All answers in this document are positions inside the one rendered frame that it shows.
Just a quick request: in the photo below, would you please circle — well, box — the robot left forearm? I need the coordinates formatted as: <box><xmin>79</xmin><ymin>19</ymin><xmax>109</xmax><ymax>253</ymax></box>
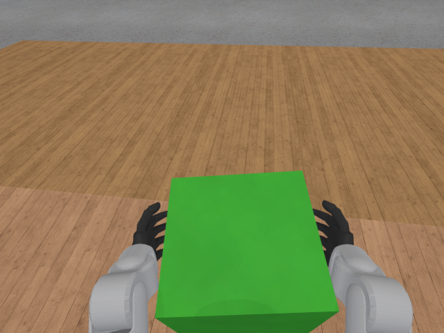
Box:
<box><xmin>89</xmin><ymin>244</ymin><xmax>159</xmax><ymax>333</ymax></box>

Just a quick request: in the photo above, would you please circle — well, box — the robot left hand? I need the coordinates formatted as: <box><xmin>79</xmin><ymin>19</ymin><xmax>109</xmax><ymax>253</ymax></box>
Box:
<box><xmin>132</xmin><ymin>202</ymin><xmax>168</xmax><ymax>261</ymax></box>

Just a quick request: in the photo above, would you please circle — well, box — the robot right forearm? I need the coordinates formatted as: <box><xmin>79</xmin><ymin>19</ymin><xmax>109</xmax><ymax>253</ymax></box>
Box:
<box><xmin>328</xmin><ymin>244</ymin><xmax>413</xmax><ymax>333</ymax></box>

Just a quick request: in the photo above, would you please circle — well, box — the carton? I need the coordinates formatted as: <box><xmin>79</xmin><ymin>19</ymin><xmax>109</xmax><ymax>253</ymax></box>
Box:
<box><xmin>155</xmin><ymin>171</ymin><xmax>339</xmax><ymax>333</ymax></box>

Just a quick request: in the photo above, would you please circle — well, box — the robot right hand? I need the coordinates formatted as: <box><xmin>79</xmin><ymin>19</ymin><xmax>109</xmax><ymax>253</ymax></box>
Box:
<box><xmin>313</xmin><ymin>200</ymin><xmax>354</xmax><ymax>266</ymax></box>

